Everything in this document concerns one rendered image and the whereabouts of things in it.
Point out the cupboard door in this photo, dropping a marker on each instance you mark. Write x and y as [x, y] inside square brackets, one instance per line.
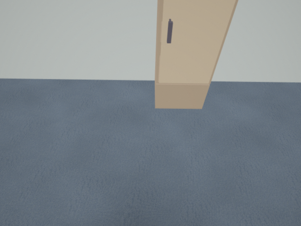
[198, 30]

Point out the handle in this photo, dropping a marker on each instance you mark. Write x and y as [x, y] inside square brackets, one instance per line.
[169, 32]

